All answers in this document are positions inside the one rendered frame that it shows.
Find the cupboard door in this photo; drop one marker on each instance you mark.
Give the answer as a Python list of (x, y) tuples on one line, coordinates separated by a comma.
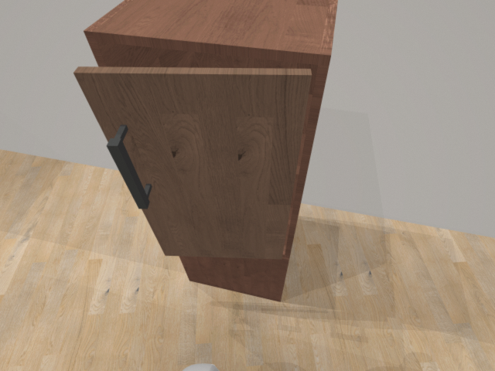
[(220, 147)]

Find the handle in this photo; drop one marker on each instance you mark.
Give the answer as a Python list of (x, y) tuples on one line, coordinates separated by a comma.
[(123, 162)]

